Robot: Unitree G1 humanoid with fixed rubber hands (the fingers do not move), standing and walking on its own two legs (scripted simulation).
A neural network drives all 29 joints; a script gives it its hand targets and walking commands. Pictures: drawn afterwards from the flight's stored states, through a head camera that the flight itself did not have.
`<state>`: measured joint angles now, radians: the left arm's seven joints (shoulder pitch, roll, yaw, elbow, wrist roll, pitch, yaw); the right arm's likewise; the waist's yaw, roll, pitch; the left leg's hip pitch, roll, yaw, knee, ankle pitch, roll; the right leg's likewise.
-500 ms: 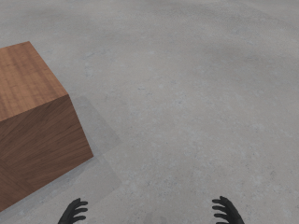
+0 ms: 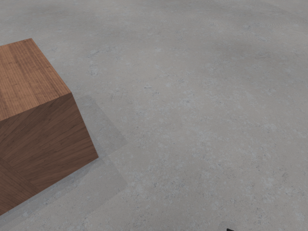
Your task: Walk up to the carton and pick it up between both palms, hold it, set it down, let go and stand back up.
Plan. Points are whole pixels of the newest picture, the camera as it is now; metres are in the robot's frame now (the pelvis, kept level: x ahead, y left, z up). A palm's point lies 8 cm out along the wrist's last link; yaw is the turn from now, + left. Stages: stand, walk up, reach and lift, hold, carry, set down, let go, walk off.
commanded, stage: stand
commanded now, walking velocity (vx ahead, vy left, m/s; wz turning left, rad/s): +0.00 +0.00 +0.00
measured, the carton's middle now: out of the picture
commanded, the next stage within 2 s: walk up in 1.08 s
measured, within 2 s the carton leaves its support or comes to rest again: neither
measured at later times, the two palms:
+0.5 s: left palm out of the picture +0.04 +0.22 -0.12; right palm out of the picture +0.04 -0.22 -0.13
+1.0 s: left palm out of the picture +0.00 +0.20 -0.13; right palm out of the picture +0.00 -0.21 -0.13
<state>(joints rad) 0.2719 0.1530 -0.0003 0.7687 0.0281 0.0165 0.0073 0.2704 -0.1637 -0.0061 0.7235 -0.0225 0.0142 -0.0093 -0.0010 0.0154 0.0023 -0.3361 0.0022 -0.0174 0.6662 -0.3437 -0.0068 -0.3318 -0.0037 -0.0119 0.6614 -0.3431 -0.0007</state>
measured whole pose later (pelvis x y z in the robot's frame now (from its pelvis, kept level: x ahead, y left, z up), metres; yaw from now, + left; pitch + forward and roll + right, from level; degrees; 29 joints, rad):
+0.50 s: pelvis +0.00 +0.00 +0.01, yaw +0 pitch +0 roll +0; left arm 0.28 0.14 0.04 0.93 0.02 0.00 0.02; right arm 0.30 -0.14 -0.04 0.88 -0.02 0.00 -0.03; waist 0.00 0.01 0.01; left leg -0.28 0.00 -0.02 0.56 -0.29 -0.01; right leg -0.28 0.00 -0.01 0.57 -0.30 0.00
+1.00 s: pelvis +0.00 -0.01 +0.02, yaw +0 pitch -1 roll +0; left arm 0.29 0.10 0.04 1.11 0.02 0.00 0.04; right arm 0.31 -0.10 -0.04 1.08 -0.02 0.00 -0.04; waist 0.00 0.01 0.03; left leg -0.19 0.01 -0.02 0.47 -0.25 -0.02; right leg -0.19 0.00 -0.01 0.48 -0.26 -0.01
